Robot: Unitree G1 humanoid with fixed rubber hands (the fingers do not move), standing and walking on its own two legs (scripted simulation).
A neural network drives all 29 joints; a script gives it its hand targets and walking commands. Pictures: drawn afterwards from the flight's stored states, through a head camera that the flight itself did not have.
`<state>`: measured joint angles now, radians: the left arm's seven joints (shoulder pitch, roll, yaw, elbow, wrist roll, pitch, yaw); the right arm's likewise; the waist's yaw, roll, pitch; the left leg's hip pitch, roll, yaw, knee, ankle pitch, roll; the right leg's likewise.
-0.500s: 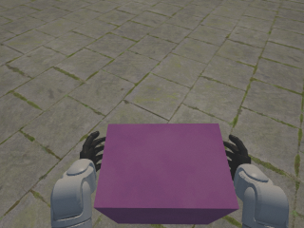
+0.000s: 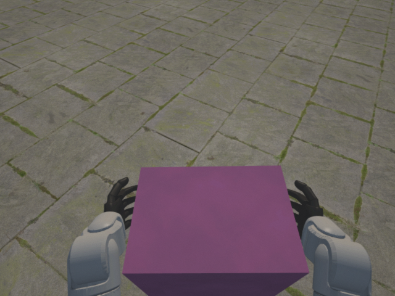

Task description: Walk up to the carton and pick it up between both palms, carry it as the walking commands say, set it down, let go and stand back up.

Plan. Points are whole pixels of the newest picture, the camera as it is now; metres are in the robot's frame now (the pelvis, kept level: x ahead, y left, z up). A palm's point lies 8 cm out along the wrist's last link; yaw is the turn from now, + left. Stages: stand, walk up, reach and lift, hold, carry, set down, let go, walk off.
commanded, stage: carry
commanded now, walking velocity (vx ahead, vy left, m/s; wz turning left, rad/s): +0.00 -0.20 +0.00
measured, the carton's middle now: (210, 238) +0.24 +0.01 +0.00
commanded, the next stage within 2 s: none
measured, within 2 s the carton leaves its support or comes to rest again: neither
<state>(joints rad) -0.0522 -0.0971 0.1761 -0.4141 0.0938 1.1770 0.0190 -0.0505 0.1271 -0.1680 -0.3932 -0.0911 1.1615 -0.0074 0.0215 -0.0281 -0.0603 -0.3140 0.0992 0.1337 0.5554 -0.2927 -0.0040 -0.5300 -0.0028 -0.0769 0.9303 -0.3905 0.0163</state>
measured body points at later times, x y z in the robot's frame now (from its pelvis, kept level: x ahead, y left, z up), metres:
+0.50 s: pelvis -0.05 -0.12 +0.00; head -0.05 -0.12 +0.45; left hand +0.21 +0.05 +0.07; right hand +0.22 -0.30 +0.07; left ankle -0.07 -0.01 -0.74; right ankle +0.01 -0.20 -0.73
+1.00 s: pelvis -0.06 -0.12 +0.00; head -0.08 -0.12 +0.45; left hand +0.20 +0.05 +0.07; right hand +0.20 -0.30 +0.07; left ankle -0.07 -0.01 -0.73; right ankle +0.01 -0.20 -0.73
